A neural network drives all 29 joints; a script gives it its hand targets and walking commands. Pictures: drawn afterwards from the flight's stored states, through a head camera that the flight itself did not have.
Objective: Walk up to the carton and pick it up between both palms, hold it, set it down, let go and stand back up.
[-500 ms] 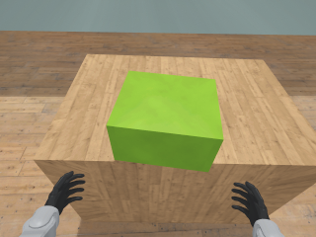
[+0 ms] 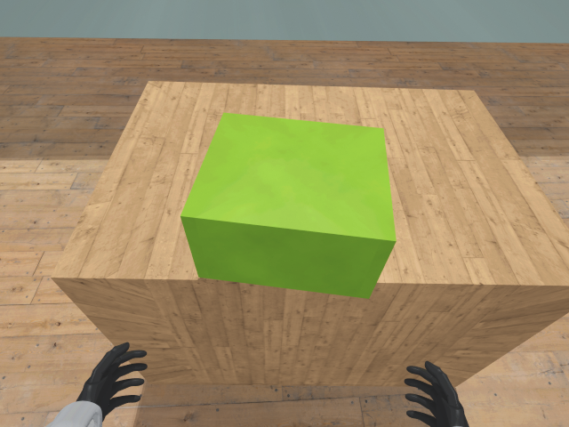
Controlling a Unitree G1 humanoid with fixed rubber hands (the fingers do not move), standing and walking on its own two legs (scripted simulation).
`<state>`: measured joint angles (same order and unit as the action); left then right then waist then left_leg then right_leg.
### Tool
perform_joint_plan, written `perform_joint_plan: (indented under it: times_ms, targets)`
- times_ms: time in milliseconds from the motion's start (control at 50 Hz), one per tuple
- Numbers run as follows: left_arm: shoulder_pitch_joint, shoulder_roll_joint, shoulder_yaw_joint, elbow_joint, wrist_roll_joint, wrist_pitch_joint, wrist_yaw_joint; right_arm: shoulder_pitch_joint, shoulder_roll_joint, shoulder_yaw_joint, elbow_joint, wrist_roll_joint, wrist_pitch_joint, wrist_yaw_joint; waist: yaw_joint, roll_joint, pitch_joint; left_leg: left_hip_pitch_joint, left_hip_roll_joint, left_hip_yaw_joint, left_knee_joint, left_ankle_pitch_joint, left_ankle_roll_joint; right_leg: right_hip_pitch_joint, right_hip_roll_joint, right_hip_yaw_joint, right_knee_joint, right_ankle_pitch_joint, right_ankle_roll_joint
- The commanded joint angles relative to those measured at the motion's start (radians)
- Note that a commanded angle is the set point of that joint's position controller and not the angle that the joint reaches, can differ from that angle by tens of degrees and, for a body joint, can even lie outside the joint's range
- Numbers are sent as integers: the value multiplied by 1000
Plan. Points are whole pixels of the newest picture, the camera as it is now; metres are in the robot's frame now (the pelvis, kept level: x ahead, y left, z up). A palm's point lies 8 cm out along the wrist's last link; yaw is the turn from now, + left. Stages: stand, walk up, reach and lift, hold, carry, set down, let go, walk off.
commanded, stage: set down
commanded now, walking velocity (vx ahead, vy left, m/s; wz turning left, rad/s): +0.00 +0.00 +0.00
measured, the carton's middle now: (292, 201) +0.50 +0.01 +0.00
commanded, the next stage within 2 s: let go in 1.32 s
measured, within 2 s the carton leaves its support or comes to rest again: neither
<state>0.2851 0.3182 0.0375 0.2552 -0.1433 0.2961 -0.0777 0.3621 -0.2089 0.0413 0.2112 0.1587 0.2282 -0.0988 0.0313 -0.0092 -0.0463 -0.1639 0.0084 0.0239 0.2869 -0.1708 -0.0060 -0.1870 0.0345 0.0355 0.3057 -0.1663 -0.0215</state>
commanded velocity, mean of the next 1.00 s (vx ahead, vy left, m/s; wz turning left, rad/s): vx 0.00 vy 0.00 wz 0.00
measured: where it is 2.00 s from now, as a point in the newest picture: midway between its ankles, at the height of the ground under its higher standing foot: outside the picture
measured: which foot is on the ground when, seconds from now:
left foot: down 0.00-1.00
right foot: down 0.00-1.00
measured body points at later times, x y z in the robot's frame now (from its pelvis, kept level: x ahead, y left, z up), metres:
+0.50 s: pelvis -0.01 +0.00 +0.00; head +0.02 +0.01 +0.45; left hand +0.15 +0.25 -0.09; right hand +0.14 -0.22 -0.10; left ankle -0.02 +0.12 -0.75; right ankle -0.01 -0.10 -0.75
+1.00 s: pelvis -0.02 +0.00 -0.01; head +0.04 +0.01 +0.44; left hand +0.14 +0.24 -0.12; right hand +0.13 -0.22 -0.14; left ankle -0.02 +0.12 -0.75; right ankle -0.01 -0.10 -0.75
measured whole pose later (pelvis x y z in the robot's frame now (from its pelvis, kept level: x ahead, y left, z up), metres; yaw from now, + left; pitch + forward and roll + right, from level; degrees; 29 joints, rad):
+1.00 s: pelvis -0.02 +0.00 -0.01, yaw +2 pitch +5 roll +0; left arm 0.00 0.23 0.02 0.55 -0.02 0.56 0.00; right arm 0.07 -0.15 -0.01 0.70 0.04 0.29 -0.06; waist 0.01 -0.02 0.03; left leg -0.33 0.00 0.00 0.42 -0.19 -0.01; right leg -0.33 0.03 0.01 0.42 -0.18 -0.02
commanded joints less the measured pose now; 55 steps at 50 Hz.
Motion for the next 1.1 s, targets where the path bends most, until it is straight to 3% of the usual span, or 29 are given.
perform_joint_plan:
  times_ms: [0,140,600,1080]
  targets:
    - [-60,122,43,-89,8,7,10,-13,-76,-34,-84,-17,-4,-3,-10,13,-22,-3,-3,19,-21,185,-4,12,-27,20,-43,87,37]
    - [-92,106,29,-57,26,61,29,-48,-69,-40,-41,-35,23,5,-3,26,-27,-43,-2,21,-21,148,-10,27,-27,16,-26,73,27]
    - [-226,32,-3,82,88,205,69,-182,-67,-63,205,-82,66,39,-13,19,-78,-64,-3,0,36,191,-21,27,-24,5,24,141,1]
    - [-398,4,14,288,145,290,85,-394,-14,-87,530,-128,58,24,-17,14,-141,-159,4,-21,125,118,-10,-41,-36,-11,100,94,-12]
